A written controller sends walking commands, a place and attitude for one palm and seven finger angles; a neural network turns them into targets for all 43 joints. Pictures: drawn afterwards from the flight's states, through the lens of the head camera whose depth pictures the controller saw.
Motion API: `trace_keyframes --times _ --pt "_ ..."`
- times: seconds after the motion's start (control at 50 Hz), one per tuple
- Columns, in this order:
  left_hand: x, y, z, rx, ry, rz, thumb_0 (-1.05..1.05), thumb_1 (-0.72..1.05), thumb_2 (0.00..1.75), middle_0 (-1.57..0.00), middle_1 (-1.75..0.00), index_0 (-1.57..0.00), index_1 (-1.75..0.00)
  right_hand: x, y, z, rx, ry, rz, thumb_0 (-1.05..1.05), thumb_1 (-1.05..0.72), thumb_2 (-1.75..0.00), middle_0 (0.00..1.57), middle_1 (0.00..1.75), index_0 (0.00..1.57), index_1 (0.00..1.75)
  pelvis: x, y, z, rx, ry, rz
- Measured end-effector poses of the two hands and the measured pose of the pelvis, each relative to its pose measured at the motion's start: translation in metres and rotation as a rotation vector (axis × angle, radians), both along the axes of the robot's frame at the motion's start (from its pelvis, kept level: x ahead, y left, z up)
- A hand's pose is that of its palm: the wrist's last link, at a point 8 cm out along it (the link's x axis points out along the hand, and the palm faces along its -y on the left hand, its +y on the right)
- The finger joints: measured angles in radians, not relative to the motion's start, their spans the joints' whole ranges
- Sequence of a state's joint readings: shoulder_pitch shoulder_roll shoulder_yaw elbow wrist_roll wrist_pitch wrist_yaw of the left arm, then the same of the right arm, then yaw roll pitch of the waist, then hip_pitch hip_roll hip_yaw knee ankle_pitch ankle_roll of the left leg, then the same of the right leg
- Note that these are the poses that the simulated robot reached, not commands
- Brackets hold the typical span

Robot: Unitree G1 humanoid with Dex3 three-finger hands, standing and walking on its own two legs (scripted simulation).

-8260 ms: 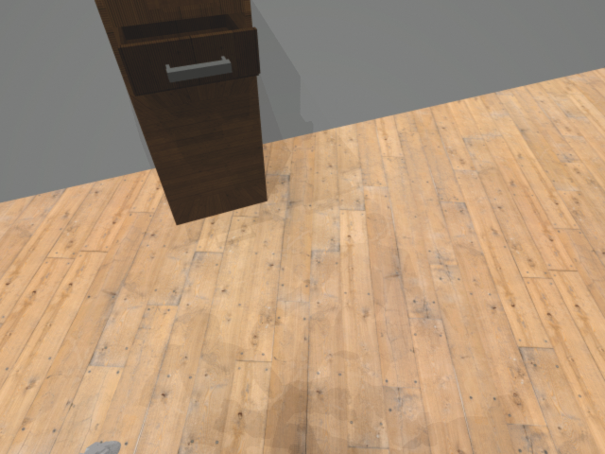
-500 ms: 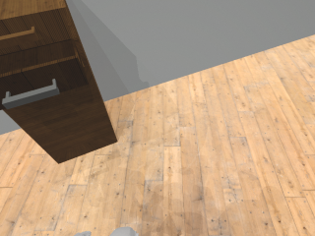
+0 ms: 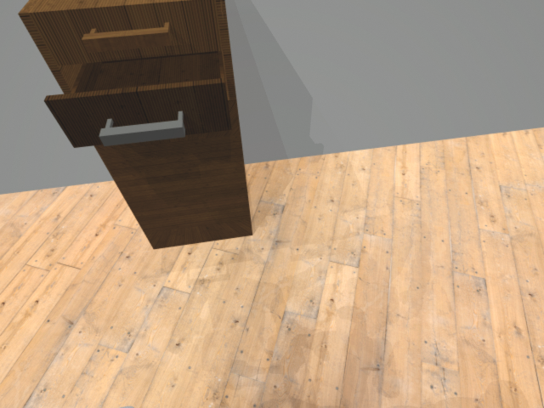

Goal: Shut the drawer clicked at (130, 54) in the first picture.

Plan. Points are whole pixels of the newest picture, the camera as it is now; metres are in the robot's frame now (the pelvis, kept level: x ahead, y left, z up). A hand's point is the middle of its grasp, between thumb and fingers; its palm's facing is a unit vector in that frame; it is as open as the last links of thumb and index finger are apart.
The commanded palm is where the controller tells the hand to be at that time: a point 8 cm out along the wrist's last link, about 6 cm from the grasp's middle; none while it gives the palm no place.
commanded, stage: turn to face it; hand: left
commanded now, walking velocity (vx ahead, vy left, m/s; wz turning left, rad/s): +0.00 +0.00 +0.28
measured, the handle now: (144, 126) +0.68 +0.33 +0.01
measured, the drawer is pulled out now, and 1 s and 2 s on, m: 0.14 0.14 0.14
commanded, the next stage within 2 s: take the last steps up to it in 0.12 s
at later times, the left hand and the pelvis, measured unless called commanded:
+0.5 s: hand out of the picture -0.06 +0.20 -0.18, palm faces +0.23 -0.95 -0.21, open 7.4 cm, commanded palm none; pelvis +0.00 +0.01 +0.00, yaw +9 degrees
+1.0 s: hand (183, 380) +0.19 +0.17 -0.16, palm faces +0.20 -0.96 -0.21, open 7.3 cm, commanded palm none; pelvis +0.14 -0.02 +0.00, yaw +9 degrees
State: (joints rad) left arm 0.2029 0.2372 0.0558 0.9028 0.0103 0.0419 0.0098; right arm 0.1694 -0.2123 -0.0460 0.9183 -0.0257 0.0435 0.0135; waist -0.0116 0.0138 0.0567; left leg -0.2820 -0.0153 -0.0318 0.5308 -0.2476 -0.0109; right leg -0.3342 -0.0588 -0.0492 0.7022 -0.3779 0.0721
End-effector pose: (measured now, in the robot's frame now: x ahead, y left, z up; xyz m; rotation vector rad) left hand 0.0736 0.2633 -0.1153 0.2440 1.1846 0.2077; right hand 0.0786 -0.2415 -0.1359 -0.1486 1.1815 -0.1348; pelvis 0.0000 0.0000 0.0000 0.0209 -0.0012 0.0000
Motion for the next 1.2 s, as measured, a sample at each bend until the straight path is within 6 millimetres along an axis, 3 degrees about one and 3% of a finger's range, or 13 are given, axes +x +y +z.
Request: trace_keyframes --times 0.08,0.22,0.34,0.48,0.54,0.6,0.7,0.8,0.88,0.92,0.98,1.08,1.2 --pt "-0.010 -0.024 0.004 0.005 -0.034 0.017 0.00 0.91 0.90 -0.20 -0.30 -0.20 -0.30 -0.003 -0.014 -0.014 0.024 0.030 0.009 0.01 -0.91 -0.90 0.20 0.30 0.20 0.30 -0.003 -0.014 -0.003 0.002 -0.012 0.043" --pt "-0.047 -0.049 0.008 -0.032 0.009 0.092 0.00 0.90 0.90 -0.20 -0.30 -0.20 -0.30 -0.009 -0.026 -0.006 0.018 0.089 0.050 0.01 -0.91 -0.90 0.20 0.30 0.20 0.29 -0.006 -0.023 0.009 0.020 -0.018 0.099" --pt "-0.085 -0.044 0.000 -0.057 0.058 0.167 0.00 0.91 0.90 -0.21 -0.30 -0.20 -0.30 -0.005 -0.017 0.003 -0.010 0.118 0.116 0.01 -0.91 -0.90 0.19 0.30 0.19 0.29 -0.009 -0.019 0.011 0.014 -0.012 0.136" --pt "-0.143 -0.022 -0.027 -0.117 0.185 0.262 0.00 0.91 0.90 -0.20 -0.30 -0.20 -0.30 0.016 0.018 0.008 -0.045 0.035 0.183 0.01 -0.91 -0.90 0.19 0.30 0.20 0.29 -0.004 0.007 0.001 -0.027 -0.012 0.162" --pt "-0.149 -0.017 -0.029 -0.133 0.250 0.251 0.00 0.91 0.90 -0.20 -0.30 -0.20 -0.30 0.008 0.031 0.012 -0.039 0.028 0.160 0.01 -0.91 -0.90 0.19 0.30 0.20 0.29 0.003 0.014 0.004 -0.020 -0.024 0.150" --pt "-0.133 -0.013 -0.023 -0.146 0.243 0.239 0.01 0.91 0.90 -0.20 -0.30 -0.19 -0.30 -0.009 0.038 0.013 -0.031 0.080 0.135 0.01 -0.91 -0.90 0.20 0.30 0.20 0.29 0.014 0.018 0.010 -0.024 -0.026 0.157" --pt "-0.082 -0.011 -0.017 -0.142 0.173 0.217 0.01 0.91 0.90 -0.20 -0.30 -0.19 -0.30 -0.036 0.041 0.008 -0.006 0.216 0.098 0.01 -0.91 -0.90 0.20 0.30 0.20 0.29 0.036 0.019 0.013 -0.015 -0.018 0.159" --pt "-0.010 -0.018 -0.016 -0.128 0.117 0.162 0.01 0.91 0.90 -0.20 -0.30 -0.19 -0.30 -0.048 0.034 -0.001 0.020 0.323 0.039 0.01 -0.91 -0.90 0.20 0.30 0.20 0.29 0.069 0.009 0.007 0.000 -0.009 0.147" --pt "0.057 -0.030 -0.022 -0.102 0.042 0.112 0.01 0.91 0.90 -0.20 -0.30 -0.19 -0.30 -0.041 0.019 -0.016 0.038 0.394 0.004 0.01 -0.91 -0.90 0.20 0.30 0.20 0.29 0.104 -0.006 -0.007 0.006 -0.005 0.142" --pt "0.080 -0.036 -0.023 -0.093 -0.009 0.114 0.00 0.91 0.90 -0.20 -0.30 -0.19 -0.30 -0.027 0.010 -0.021 0.041 0.418 0.011 0.01 -0.91 -0.90 0.20 0.30 0.20 0.29 0.116 -0.013 -0.012 -0.006 -0.013 0.153" --pt "0.095 -0.046 -0.017 -0.097 -0.035 0.143 0.00 0.91 0.90 -0.20 -0.30 -0.20 -0.30 0.015 -0.001 -0.019 0.028 0.385 0.040 0.01 -0.91 -0.90 0.20 0.30 0.20 0.29 0.134 -0.017 -0.005 -0.010 -0.021 0.164" --pt "0.099 -0.044 -0.005 -0.074 0.016 0.180 -0.01 0.94 0.90 -0.20 -0.30 -0.20 -0.30 0.113 -0.006 -0.005 0.008 0.206 0.082 0.01 -0.91 -0.90 0.19 0.30 0.20 0.29 0.166 -0.018 0.009 -0.017 -0.011 0.170" --pt "0.098 -0.047 -0.012 -0.129 0.112 0.205 0.00 0.93 0.90 -0.20 -0.30 -0.20 -0.30 0.212 0.013 0.010 0.005 0.042 0.135 0.01 -0.91 -0.90 0.19 0.30 0.19 0.29 0.203 -0.006 0.013 -0.032 -0.003 0.169"
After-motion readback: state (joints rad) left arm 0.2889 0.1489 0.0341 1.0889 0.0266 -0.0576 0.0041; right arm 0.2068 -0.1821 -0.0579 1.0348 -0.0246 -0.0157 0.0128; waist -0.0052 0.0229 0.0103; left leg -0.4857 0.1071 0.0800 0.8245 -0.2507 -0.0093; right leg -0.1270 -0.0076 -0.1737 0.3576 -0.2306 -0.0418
